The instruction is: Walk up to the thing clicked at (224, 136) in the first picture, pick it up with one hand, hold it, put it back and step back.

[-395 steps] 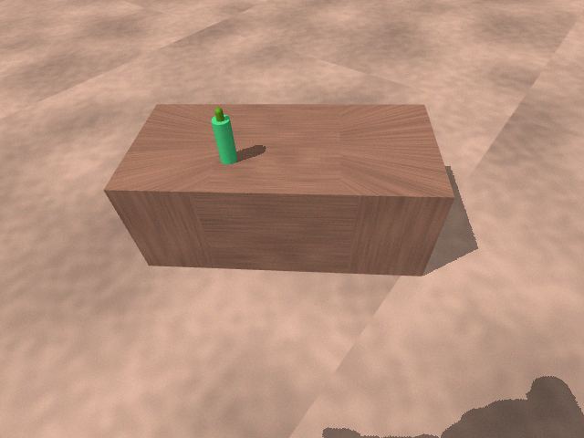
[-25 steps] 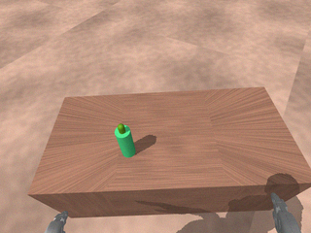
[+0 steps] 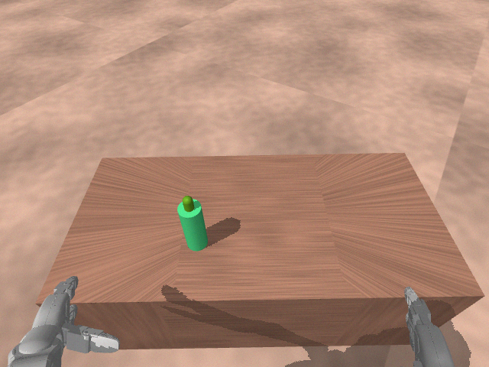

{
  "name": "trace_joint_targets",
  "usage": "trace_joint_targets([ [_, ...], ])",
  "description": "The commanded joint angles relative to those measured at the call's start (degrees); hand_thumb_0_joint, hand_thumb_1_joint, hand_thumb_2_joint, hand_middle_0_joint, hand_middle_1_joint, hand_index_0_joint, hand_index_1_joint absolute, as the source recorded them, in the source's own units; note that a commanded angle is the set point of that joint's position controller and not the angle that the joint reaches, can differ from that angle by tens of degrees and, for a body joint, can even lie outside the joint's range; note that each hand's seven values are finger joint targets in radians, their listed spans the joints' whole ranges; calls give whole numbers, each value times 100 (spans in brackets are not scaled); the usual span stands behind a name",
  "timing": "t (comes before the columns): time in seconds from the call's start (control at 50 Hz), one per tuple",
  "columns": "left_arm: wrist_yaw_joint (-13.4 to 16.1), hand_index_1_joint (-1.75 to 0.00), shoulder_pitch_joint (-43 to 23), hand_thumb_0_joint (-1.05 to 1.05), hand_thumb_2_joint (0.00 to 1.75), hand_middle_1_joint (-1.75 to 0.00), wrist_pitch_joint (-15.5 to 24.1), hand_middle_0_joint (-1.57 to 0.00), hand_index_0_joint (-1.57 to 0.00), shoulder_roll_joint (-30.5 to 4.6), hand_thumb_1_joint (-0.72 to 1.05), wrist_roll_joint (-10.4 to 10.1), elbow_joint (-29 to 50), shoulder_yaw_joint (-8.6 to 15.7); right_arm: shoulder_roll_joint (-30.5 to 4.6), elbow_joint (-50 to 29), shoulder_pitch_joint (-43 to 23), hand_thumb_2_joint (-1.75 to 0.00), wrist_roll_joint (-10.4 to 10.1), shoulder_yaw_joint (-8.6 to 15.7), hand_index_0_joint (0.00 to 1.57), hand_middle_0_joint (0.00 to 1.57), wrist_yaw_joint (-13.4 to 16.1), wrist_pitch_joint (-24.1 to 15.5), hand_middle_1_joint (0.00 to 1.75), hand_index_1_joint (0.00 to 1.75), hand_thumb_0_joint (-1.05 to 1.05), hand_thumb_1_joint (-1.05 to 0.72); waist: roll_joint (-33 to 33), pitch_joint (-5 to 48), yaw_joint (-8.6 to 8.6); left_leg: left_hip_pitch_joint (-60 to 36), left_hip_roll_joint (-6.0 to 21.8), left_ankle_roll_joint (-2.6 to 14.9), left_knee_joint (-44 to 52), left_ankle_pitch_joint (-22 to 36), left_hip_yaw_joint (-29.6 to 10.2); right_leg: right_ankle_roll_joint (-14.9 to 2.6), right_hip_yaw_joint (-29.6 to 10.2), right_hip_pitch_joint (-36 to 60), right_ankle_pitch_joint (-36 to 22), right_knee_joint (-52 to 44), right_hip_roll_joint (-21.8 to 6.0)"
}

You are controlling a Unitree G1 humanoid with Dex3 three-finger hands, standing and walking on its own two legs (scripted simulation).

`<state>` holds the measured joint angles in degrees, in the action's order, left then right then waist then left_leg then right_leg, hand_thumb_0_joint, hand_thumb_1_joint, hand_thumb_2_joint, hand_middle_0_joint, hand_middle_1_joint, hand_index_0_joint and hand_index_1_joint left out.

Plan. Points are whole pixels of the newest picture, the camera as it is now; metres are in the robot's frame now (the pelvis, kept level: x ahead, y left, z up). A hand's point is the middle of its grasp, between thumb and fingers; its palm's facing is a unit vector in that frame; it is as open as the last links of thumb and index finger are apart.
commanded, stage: go down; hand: left
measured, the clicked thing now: (192, 221) +0.53 +0.16 -0.19
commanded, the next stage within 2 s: approach in 1.46 s
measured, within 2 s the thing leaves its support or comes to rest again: neither
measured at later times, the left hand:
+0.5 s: hand (79, 241) +0.36 +0.33 +0.00, palm faces +0.14 -0.98 -0.11, open 17.6 cm
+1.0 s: hand (76, 213) +0.41 +0.34 +0.02, palm faces +0.13 -0.99 -0.05, open 17.6 cm
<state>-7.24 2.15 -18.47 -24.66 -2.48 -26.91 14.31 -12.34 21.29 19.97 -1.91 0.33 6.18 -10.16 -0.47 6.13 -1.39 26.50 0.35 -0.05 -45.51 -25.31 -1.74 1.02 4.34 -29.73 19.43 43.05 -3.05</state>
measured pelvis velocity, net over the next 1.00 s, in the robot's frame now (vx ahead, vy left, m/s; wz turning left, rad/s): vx -0.01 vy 0.02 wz -0.05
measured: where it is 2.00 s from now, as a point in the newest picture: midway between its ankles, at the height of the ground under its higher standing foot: outside the picture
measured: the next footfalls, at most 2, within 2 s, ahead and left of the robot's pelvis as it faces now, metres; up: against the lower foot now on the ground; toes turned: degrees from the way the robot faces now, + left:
none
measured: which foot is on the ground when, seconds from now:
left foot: down 0.00-1.00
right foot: down 0.00-1.00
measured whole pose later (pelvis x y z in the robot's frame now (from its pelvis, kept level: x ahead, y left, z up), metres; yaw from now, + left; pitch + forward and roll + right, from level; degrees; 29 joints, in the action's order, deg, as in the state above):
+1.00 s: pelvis -0.01 +0.02 -0.03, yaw -3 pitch +18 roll -3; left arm -26.0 -34.3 8.5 -44.1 -6.0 -65.4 31.5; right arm -15.2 16.8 19.9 -0.7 -1.9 2.3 -8.6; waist -1.2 7.5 -7.2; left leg 45.4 1.9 1.0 -56.4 -28.5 -0.2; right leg 1.9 2.5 -47.9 19.4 49.9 -1.5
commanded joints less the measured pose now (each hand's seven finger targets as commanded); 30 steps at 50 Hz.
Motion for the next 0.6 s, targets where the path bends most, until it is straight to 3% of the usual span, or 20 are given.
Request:
trace_joint_targets([
  [0.0,-418,-2,-2086,0,4,-1,641,-6,-6,-2017,-54,-82,-28,784,-918,-645,206,-3,-31,406,5,5,29,-398,5,5,0,58,666,264,-174,223,-98,13,919,989,80,-180,-119,456,-651,-624,184],
  [0.02,-539,-2,-2142,0,3,-2,722,-6,-6,-2024,-55,-120,-291,791,-1038,-785,145,-3,-45,563,5,5,-14,-448,5,5,0,58,661,372,-194,151,-67,1,948,1041,60,-191,-93,488,-683,-600,216],
  [0.1,-976,-2,-2887,0,1,-2,1243,-6,-7,-2357,-60,-234,-1181,927,-1028,-776,-99,-4,-56,484,5,5,-158,-552,5,5,0,57,601,625,-87,330,-61,26,787,1150,77,-208,-158,411,-721,-504,223],
  [0.12,-1077,-2,-2985,0,1,-3,1374,-7,-7,-2261,-61,-276,-1445,886,-1062,-862,-182,-4,-53,482,5,5,-174,-589,5,5,0,56,524,728,-127,297,-33,31,755,1203,62,-213,-150,398,-767,-454,243],
  [0.16,-1188,-3,-3560,0,2,-4,1694,-6,-7,-2439,-61,-327,-1492,961,-1096,-929,-389,-4,-49,496,5,5,-188,-621,5,5,0,57,505,1049,-101,311,-25,47,708,1177,55,-210,-190,437,-773,-406,236],
  [0.18,-1226,-4,-3661,0,3,-4,1832,-6,-7,-2592,-61,-342,-1676,1062,-974,-968,-527,-4,-61,347,5,5,-208,-632,5,5,0,57,527,1077,-48,386,-49,60,672,1102,78,-202,-208,423,-696,-400,228],
  [0.2,-1262,-4,-3754,0,3,-5,1967,-6,-7,-2668,-61,-378,-1857,1138,-1100,-1006,-529,-4,-48,491,5,5,-190,-627,5,5,0,57,409,1234,-116,387,-31,64,634,1135,55,-191,-211,472,-739,-370,233],
  [0.24,-1301,-4,-3900,0,4,-4,2200,-6,-7,-2953,-61,-374,-1985,1295,-1072,-967,-461,-4,-46,379,5,5,-197,-582,5,5,0,57,551,1507,-49,307,-3,22,584,1422,20,-219,-211,499,-920,-265,247],
  [0.28,-1330,-4,-4056,0,6,-5,2383,-5,-6,-3184,-60,-374,-2163,1417,-1172,-943,-463,-4,-29,434,5,5,-176,-511,5,5,0,57,484,1508,-69,448,-13,28,547,1442,28,-221,-235,517,-941,-249,246],
  [0.3,-1349,-4,-4128,0,6,-4,2458,-5,-6,-3302,-59,-377,-2236,1502,-1289,-914,-324,-4,-19,545,5,5,-147,-461,5,5,0,57,462,1683,-168,367,-23,32,471,1605,55,-211,-263,551,-1133,-235,233],
  [0.32,-1356,-3,-4179,0,5,-4,2506,-5,-6,-3376,-59,-360,-2365,1547,-1182,-899,-361,-4,-11,419,5,5,-155,-438,5,5,0,57,488,1600,-122,468,-39,36,457,1542,62,-209,-272,515,-1082,-236,228],
  [0.34,-1386,-4,-4273,0,6,-4,2585,-5,-6,-3428,-58,-387,-2382,1585,-1206,-836,-347,-4,-10,446,5,5,-159,-425,5,5,0,57,556,1471,-156,561,-44,39,447,1421,81,-213,-286,440,-994,-228,221],
  [0.38,-1451,-4,-4459,0,6,-4,2725,-5,-6,-3498,-59,-374,-2430,1621,-1116,-829,-236,-4,6,333,5,5,-183,-385,5,5,0,57,804,1612,-193,401,12,-29,396,1650,36,-251,-251,190,-1066,-128,244],
  [0.42,-1509,-4,-4530,0,6,-4,2835,-5,-6,-3628,-58,-397,-2480,1699,-1265,-837,-226,-4,25,459,5,5,-174,-350,5,5,0,57,957,1696,-265,264,49,-67,328,1844,17,-273,-228,21,-1127,-53,258],
  [0.46,-1609,-4,-4826,0,7,-3,2911,-5,-5,-3615,-56,-428,-2451,1711,-1096,-812,-140,-4,39,261,5,5,-201,-330,5,5,0,57,989,1900,-333,225,35,-50,177,2067,46,-264,-252,37,-1340,-20,240],
  [0.5,-1690,-3,-4943,0,6,-3,2957,-6,-6,-3609,-57,-467,-2596,1724,-1041,-690,-169,-5,56,203,5,5,-226,-334,5,5,0,56,1061,1937,-377,243,57,-47,55,2280,30,-266,-246,-135,-1440,56,242],
  [0.54,-1756,-3,-5144,0,6,-3,2999,-6,-6,-3728,-59,-460,-2461,1751,-1215,-842,-260,-5,64,317,5,5,-209,-319,5,5,0,56,1039,2156,-424,126,82,-40,-3,2374,7,-271,-241,-213,-1456,98,243],
  [0.58,-1807,-4,-5172,0,6,-3,3019,-6,-6,-3714,-59,-454,-2677,1739,-1107,-858,-195,-5,90,185,5,5,-230,-299,5,5,0,56,1070,2223,-471,136,85,-46,-94,2426,10,-262,-228,-279,-1480,128,245],
])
